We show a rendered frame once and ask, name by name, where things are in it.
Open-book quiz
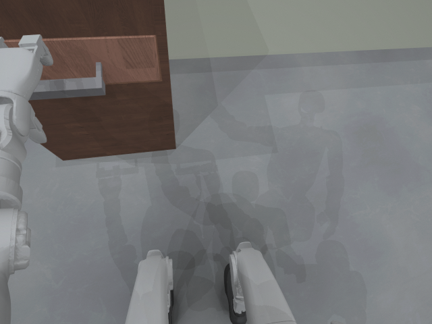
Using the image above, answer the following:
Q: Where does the robot left forearm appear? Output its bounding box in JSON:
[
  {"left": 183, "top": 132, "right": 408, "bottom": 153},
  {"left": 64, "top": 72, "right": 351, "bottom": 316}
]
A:
[{"left": 0, "top": 91, "right": 31, "bottom": 211}]

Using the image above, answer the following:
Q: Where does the robot left thigh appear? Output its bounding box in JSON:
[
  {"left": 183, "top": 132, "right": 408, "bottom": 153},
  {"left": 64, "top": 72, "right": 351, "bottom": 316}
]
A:
[{"left": 125, "top": 255, "right": 173, "bottom": 324}]

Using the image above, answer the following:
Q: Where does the robot left upper arm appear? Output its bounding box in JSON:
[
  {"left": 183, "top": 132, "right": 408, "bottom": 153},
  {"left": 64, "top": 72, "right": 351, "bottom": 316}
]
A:
[{"left": 0, "top": 208, "right": 31, "bottom": 324}]

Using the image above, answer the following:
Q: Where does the drawer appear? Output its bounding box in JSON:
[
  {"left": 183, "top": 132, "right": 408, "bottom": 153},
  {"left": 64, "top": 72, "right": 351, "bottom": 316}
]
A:
[{"left": 4, "top": 35, "right": 160, "bottom": 83}]

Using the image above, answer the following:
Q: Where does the handle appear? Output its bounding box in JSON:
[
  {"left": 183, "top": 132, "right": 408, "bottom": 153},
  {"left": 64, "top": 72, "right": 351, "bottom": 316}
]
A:
[{"left": 29, "top": 62, "right": 105, "bottom": 101}]

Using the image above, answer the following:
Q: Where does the right robot shin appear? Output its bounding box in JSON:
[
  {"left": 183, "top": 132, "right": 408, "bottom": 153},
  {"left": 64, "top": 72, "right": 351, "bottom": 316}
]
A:
[{"left": 231, "top": 242, "right": 262, "bottom": 313}]

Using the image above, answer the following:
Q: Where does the cabinet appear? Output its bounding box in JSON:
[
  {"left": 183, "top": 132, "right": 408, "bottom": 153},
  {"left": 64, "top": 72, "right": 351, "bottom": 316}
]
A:
[{"left": 0, "top": 0, "right": 176, "bottom": 161}]

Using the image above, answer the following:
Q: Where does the left robot hand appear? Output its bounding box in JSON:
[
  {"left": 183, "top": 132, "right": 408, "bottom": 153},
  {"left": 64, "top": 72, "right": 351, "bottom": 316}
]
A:
[{"left": 0, "top": 34, "right": 53, "bottom": 144}]

